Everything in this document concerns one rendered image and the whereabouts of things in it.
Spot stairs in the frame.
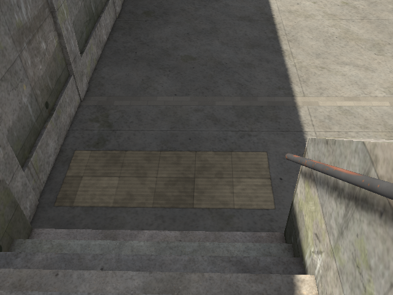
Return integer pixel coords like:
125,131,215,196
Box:
0,229,318,295

